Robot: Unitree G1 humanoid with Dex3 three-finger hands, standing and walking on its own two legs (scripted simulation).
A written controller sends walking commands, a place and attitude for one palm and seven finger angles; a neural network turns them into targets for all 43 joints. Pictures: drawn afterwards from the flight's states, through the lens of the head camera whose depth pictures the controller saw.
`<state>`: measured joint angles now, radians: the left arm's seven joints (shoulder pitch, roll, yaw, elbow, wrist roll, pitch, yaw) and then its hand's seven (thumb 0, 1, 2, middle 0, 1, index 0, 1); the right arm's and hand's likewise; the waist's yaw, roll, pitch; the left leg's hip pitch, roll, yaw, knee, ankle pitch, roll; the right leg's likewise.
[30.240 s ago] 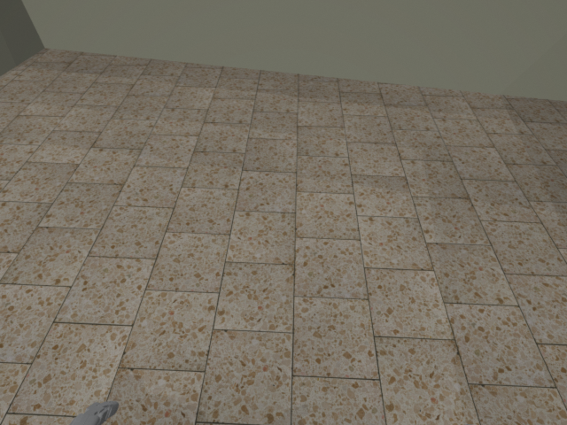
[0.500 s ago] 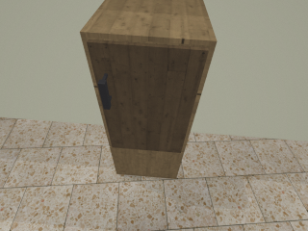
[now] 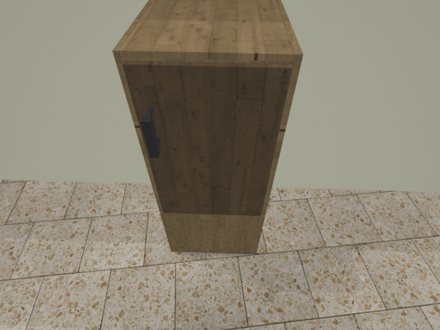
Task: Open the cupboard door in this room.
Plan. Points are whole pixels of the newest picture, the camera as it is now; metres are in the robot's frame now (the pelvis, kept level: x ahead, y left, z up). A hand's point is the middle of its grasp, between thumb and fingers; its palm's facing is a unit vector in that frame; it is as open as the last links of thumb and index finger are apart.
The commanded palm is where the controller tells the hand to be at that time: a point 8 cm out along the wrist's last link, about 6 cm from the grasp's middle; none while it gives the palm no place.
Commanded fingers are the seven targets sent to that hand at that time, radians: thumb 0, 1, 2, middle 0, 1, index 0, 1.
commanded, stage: look again from close up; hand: left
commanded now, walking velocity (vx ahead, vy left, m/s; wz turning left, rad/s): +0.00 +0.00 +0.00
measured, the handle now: (152, 132) +0.57 +0.20 +0.03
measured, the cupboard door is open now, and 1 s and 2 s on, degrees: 0 0 0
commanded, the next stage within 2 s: raise the hand with hooked fingers in 0.30 s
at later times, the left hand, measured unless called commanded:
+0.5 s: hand out of the picture +0.06 +0.22 -0.12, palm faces +0.22 -0.95 -0.22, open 7.3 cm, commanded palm +0.09 +0.25 -0.06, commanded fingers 0.00 0.76 0.84 -0.21 -0.39 -0.21 -0.39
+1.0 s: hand (87, 316) +0.15 +0.23 -0.01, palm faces +0.20 -0.97 -0.11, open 9.6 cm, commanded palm +0.14 +0.28 -0.02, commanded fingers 0.00 0.18 0.59 -0.25 -0.76 -0.25 -0.76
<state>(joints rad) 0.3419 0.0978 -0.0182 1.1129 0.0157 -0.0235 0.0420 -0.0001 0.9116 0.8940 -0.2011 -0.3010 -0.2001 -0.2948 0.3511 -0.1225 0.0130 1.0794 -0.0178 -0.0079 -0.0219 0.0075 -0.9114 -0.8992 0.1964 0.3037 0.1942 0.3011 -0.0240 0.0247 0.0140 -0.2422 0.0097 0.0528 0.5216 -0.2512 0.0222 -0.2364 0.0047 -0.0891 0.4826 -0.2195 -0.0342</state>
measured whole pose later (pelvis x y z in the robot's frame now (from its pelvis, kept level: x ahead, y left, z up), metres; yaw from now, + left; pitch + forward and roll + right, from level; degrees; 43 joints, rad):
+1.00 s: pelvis +0.00 -0.01 -0.09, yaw +5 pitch +13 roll -3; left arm 0.55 0.25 0.24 -0.09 -0.32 -0.56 -0.29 0.01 0.41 0.68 -0.23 -0.62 -0.23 -0.62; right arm 0.16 -0.26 -0.01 0.49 0.01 -0.24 -0.03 0.01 -0.91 -0.90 0.20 0.30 0.20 0.30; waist 0.07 0.02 -0.13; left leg -0.88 0.00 -0.06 1.19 -0.54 0.02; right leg -0.82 0.02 -0.14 1.12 -0.52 -0.05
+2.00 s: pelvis +0.02 +0.02 -0.04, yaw +3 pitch +9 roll -3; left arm -0.04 0.45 0.42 0.34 -0.36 -0.23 -0.50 -0.02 -0.49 0.30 -0.30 -1.20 -0.30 -1.19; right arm 0.29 -0.27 0.07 0.54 0.05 -0.19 -0.08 0.02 -0.90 -0.90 0.20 0.30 0.20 0.30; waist 0.00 0.02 -0.09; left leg -0.62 -0.02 0.00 0.89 -0.43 0.06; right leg -0.58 0.01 -0.07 0.82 -0.40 -0.01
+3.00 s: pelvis +0.02 +0.01 -0.04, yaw +2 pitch +10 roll -1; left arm -0.27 0.46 0.41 0.61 -0.31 -0.23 -0.50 -0.02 -0.49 0.30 -0.30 -1.20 -0.30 -1.20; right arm 0.30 -0.28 0.05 0.56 0.05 -0.13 -0.09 0.01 -0.90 -0.90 0.20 0.30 0.20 0.30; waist -0.04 0.01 -0.09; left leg -0.62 0.00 0.01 0.86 -0.41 0.03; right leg -0.60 0.03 -0.06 0.81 -0.39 -0.03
